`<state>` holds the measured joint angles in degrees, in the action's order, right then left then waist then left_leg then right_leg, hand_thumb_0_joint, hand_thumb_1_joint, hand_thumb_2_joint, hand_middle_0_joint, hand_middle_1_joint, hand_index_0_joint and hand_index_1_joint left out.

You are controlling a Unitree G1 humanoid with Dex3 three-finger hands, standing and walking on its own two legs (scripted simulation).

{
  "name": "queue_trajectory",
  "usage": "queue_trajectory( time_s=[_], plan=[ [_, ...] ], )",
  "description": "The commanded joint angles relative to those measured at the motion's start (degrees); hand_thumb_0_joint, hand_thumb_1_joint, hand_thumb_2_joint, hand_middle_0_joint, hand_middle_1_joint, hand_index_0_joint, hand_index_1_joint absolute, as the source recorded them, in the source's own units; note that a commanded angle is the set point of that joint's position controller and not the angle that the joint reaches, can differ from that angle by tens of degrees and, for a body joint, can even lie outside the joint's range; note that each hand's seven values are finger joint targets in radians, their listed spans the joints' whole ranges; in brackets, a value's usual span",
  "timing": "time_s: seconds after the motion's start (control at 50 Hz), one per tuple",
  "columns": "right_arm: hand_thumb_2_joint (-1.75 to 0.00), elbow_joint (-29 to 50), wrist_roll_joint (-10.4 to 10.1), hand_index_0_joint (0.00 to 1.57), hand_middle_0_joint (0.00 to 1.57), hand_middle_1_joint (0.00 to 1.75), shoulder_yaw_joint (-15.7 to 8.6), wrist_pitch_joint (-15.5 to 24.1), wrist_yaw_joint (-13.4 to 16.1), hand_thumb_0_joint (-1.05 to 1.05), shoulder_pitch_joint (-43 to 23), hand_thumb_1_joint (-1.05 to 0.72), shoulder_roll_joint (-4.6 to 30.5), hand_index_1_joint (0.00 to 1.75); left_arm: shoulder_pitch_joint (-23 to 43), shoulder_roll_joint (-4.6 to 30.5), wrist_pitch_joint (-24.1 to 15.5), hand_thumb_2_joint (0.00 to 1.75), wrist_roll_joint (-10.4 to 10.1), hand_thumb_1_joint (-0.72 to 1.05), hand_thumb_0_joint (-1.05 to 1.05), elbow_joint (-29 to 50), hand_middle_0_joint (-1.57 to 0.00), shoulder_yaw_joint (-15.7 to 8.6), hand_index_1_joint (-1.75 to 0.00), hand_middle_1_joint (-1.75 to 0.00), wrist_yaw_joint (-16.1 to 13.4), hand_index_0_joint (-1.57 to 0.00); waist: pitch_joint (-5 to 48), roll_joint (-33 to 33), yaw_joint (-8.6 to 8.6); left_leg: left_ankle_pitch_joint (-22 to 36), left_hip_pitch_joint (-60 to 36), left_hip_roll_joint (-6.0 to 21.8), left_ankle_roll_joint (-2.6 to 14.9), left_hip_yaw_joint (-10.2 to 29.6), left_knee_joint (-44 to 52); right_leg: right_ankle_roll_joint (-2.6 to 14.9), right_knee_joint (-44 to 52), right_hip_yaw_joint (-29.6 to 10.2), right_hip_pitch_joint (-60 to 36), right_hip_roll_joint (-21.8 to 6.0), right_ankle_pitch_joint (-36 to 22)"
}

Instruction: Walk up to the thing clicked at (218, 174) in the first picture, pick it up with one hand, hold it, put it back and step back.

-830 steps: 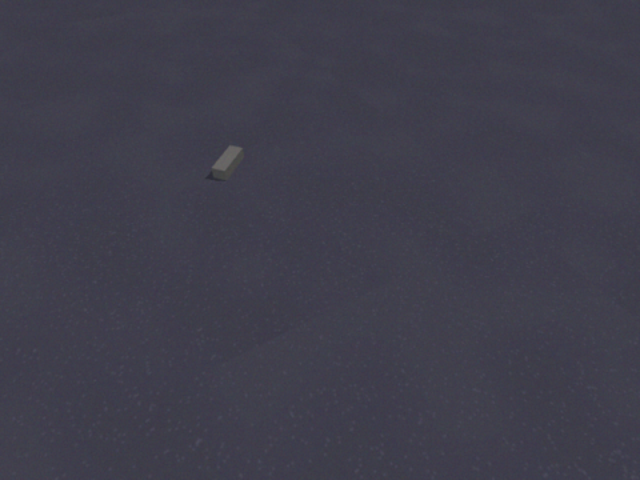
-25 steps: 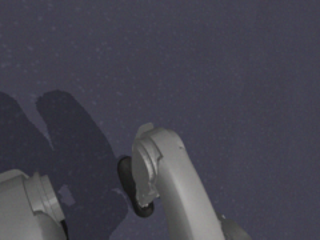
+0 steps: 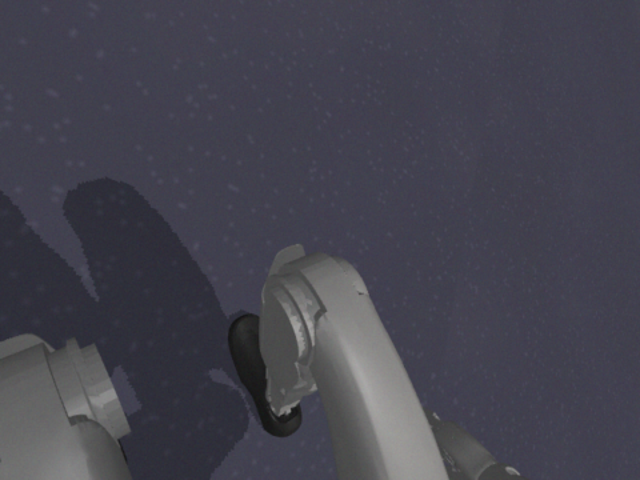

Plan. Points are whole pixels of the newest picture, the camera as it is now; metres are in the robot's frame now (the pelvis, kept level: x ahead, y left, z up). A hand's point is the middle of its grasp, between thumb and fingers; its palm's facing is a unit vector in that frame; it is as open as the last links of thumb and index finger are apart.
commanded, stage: rest palm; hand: left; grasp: from above
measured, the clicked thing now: out of the picture +0.48 +0.35 -0.28
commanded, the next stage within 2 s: close in 0.16 s
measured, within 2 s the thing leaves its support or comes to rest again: neither
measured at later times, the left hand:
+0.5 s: hand out of the picture +0.46 +0.35 -0.25, palm faces -0.45 -0.13 -0.89, open 13.1 cm
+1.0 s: hand out of the picture +0.46 +0.35 -0.24, palm faces -0.44 -0.13 -0.89, open 11.4 cm
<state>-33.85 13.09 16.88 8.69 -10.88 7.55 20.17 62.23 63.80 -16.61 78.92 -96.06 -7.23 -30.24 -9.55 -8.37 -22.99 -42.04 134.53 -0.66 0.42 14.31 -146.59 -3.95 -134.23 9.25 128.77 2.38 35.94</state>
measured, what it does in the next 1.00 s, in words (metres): stands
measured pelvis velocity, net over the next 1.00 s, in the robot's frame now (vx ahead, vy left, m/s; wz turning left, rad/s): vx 0.00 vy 0.00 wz -0.02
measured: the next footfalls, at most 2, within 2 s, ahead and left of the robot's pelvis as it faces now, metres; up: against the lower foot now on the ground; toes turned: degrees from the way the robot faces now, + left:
none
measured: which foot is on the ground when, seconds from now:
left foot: down 0.00-1.00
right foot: down 0.00-1.00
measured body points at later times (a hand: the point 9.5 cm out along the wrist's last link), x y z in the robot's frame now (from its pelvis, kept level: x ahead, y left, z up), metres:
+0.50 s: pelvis +0.00 +0.00 +0.00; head +0.28 +0.14 +0.32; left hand +0.48 +0.35 -0.19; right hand +0.04 -0.26 -0.04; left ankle +0.06 +0.12 -0.27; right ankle +0.13 -0.13 -0.27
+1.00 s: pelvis +0.00 +0.00 +0.00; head +0.28 +0.14 +0.32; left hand +0.48 +0.35 -0.19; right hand +0.05 -0.25 -0.04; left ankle +0.06 +0.12 -0.27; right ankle +0.13 -0.12 -0.27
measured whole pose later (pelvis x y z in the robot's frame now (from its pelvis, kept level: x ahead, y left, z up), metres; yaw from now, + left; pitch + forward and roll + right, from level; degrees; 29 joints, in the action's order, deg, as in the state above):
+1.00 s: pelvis +0.00 +0.00 +0.00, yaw -1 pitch +28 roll -17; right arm -33.3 13.1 19.0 9.2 -10.9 7.2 20.7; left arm 63.0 65.3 -16.2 77.4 -96.1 -6.4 -30.3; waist -10.6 -8.6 -23.4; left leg -41.8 134.5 -0.3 0.8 15.1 -146.5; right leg -4.0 -133.2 10.0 128.3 2.8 35.2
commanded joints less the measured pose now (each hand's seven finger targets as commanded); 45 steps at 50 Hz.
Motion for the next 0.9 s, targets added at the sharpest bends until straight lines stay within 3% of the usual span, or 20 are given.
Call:
queue_trajectory(
  time_s=[0.0, 0.1, 0.16, 0.2, 0.24, 0.26, 0.32, 0.4, 0.46, 0.5, 0.52, 0.6, 0.68, 0.72, 0.76, 0.88],
  plan=[
    [-0.90, -1.5, -0.3, 0.20, 0.20, 0.30, -6.2, 0.4, 0.3, 0.00, 11.3, -0.90, 19.7, 0.30, 14.8, 12.7, 0.2, 1.09, -1.8, -0.50, 0.00, 6.6, -0.08, -0.1, -1.10, -1.09, -2.5, -0.07, 35.1, 33.9, -2.84, 15.6, -30.6, 2.2, -0.33, -5.0, 16.3, 5.18, 9.8, 5.9, -17.9, 1.6, -13.2],
    [-0.90, -1.0, -0.2, 0.20, 0.20, 0.30, -4.9, 0.4, -0.1, 0.00, 11.2, -0.90, 19.2, 0.30, 13.3, 13.8, 0.3, 1.11, -1.7, -0.49, 0.00, 5.1, -0.08, -0.8, -1.12, -1.11, -2.8, -0.08, 34.4, 33.1, -2.60, 15.6, -30.2, 2.4, -0.56, -4.3, 16.4, 5.26, 9.1, 6.4, -18.2, 1.6, -12.8],
    [-0.90, -0.9, 0.0, 0.20, 0.20, 0.30, -5.2, 0.5, -0.1, 0.00, 11.5, -0.90, 20.3, 0.30, 13.2, 14.4, 0.1, 1.12, -1.5, -0.49, 0.00, 5.8, -0.09, -0.9, -1.13, -1.12, -3.0, -0.08, 34.7, 33.4, -3.12, 16.1, -30.2, 2.4, -0.34, -4.7, 16.3, 5.07, 9.6, 6.3, -18.9, 1.6, -13.5],
    [-0.90, -0.8, -0.1, 0.20, 0.20, 0.30, -5.1, 0.7, 0.0, 0.00, 11.0, -0.90, 20.1, 0.30, 12.7, 14.1, 0.1, 1.11, -1.7, -0.49, 0.00, 4.8, -0.09, -0.3, -1.13, -1.12, -3.2, -0.08, 34.3, 33.0, -2.81, 14.9, -29.4, 2.4, -0.33, -4.7, 16.3, 5.15, 9.5, 6.1, -19.1, 1.7, -12.9],
    [-0.90, -1.3, -0.2, 0.20, 0.20, 0.30, -5.0, 0.6, 0.0, 0.00, 11.2, -0.90, 19.8, 0.30, 13.0, 14.9, 0.1, 1.11, -2.1, -0.49, 0.00, 5.6, -0.09, -1.3, -1.12, -1.11, -3.3, -0.08, 35.0, 33.2, -2.41, 15.0, -30.2, 2.6, -0.49, -4.3, 16.7, 5.11, 9.5, 6.4, -18.8, 1.8, -12.7],
    [-0.90, -1.0, -0.1, 0.20, 0.20, 0.30, -5.1, 0.9, -0.2, 0.00, 11.7, -0.89, 19.9, 0.30, 12.9, 14.2, 0.2, 1.10, -2.0, -0.47, 0.00, 5.9, -0.10, -0.7, -1.10, -1.09, -3.1, -0.09, 34.8, 33.4, -2.91, 15.6, -30.5, 2.6, -0.45, -4.5, 16.2, 5.04, 9.4, 6.2, -18.8, 1.7, -13.2],
    [-0.90, -1.2, -0.2, 0.20, 0.20, 0.30, -4.7, 0.9, -0.1, 0.00, 11.3, -0.89, 19.8, 0.30, 13.4, 15.8, 0.3, 1.09, -2.0, -0.43, 0.00, 7.1, -0.13, -1.3, -1.09, -1.07, -3.2, -0.12, 36.1, 34.2, -2.47, 17.1, -31.0, 2.6, -0.50, -4.6, 15.7, 5.13, 9.4, 6.1, -19.9, 1.7, -14.2],
    [-0.90, -1.0, -0.2, 0.20, 0.20, 0.30, -5.0, 1.1, 0.1, 0.00, 11.4, -0.89, 20.4, 0.30, 14.0, 14.1, 0.7, 1.05, -2.4, -0.40, 0.00, 6.2, -0.13, 0.1, -1.08, -1.09, -2.6, -0.13, 34.0, 33.1, -3.35, 14.2, -28.8, 2.4, -0.11, -5.1, 16.0, 5.09, 10.3, 5.9, -19.3, 1.7, -12.6],
    [-0.90, -1.4, -0.4, 0.20, 0.20, 0.30, -5.1, 0.8, 0.3, 0.00, 11.4, -0.89, 20.4, 0.30, 14.0, 15.0, 0.9, 1.02, -2.7, -0.40, 0.00, 6.5, -0.13, -0.4, -1.06, -1.06, -2.3, -0.13, 36.1, 33.7, -2.71, 15.9, -30.5, 2.7, -0.47, -4.6, 16.3, 5.21, 10.4, 6.2, -19.9, 1.8, -13.7],
    [-0.90, -1.4, -0.4, 0.20, 0.20, 0.30, -5.0, 0.7, 0.3, 0.00, 11.4, -0.89, 20.2, 0.30, 14.0, 13.5, 0.8, 1.03, -3.1, -0.37, 0.00, 7.2, -0.15, 0.7, -1.06, -1.07, -1.7, -0.16, 36.0, 34.1, -2.87, 17.2, -31.5, 2.7, -0.71, -4.3, 16.7, 5.10, 10.1, 6.3, -20.1, 1.8, -14.6],
    [-0.90, -1.8, -0.4, 0.20, 0.20, 0.30, -4.9, 0.6, 0.2, 0.00, 11.7, -0.89, 20.4, 0.30, 12.5, 14.4, 1.1, 1.02, -2.7, -0.35, 0.00, 4.8, -0.15, -0.4, -1.07, -1.08, -1.6, -0.17, 34.1, 33.4, -2.96, 17.1, -30.5, 2.7, -0.76, -4.1, 16.2, 5.27, 9.9, 6.5, -18.6, 1.5, -14.1],
    [-0.90, -1.3, -0.3, 0.20, 0.20, 0.30, -4.9, 0.1, 0.4, 0.00, 10.9, -0.89, 20.8, 0.30, 13.7, 15.1, 0.4, 0.97, -2.9, -0.31, 0.00, 7.3, -0.17, -0.6, -1.05, -1.08, -1.3, -0.19, 34.9, 34.0, -2.70, 17.2, -31.1, 2.8, -0.88, -4.0, 16.6, 5.41, 10.4, 6.4, -19.4, 1.6, -13.9],
    [-0.90, -1.2, -0.2, 0.20, 0.20, 0.30, -4.4, 0.1, 0.3, 0.00, 11.4, -0.89, 20.2, 0.30, 13.3, 13.9, 0.0, 0.96, -2.8, -0.27, 0.00, 6.4, -0.20, 0.2, -1.04, -1.06, -1.1, -0.22, 33.9, 32.4, -3.76, 16.0, -29.5, 2.7, -0.40, -4.4, 16.2, 5.12, 10.7, 6.5, -19.7, 1.8, -13.4],
    [-0.90, -1.0, -0.3, 0.20, 0.20, 0.30, -4.4, 0.1, 0.5, 0.00, 10.6, -0.89, 20.0, 0.30, 12.6, 14.7, -0.2, 0.95, -3.0, -0.26, 0.00, 5.8, -0.21, 0.0, -1.03, -1.05, -1.3, -0.23, 34.5, 32.3, -2.70, 15.2, -29.7, 2.7, -0.39, -4.4, 16.5, 5.12, 10.9, 6.4, -20.3, 1.9, -12.9],
    [-0.90, -1.0, -0.1, 0.20, 0.20, 0.30, -4.7, 0.1, 0.6, 0.00, 10.8, -0.89, 20.6, 0.30, 14.7, 14.5, -0.4, 0.95, -2.7, -0.21, 0.00, 7.7, -0.24, 0.3, -1.03, -1.06, -1.6, -0.26, 35.3, 33.6, -2.99, 16.3, -30.8, 2.8, -0.70, -4.1, 16.7, 5.22, 10.7, 6.7, -19.9, 1.9, -13.6],
    [-0.90, -0.9, -0.1, 0.20, 0.20, 0.30, -4.2, 0.2, 0.5, 0.00, 10.3, -0.89, 20.2, 0.30, 12.6, 14.2, 0.3, 0.89, -2.0, -0.13, 0.00, 5.0, -0.27, 0.9, -1.01, -1.06, -1.8, -0.32, 32.8, 33.9, -2.91, 15.2, -30.9, 3.0, -0.91, -3.6, 17.2, 5.25, 9.8, 6.7, -17.4, 1.8, -12.3]
  ],
)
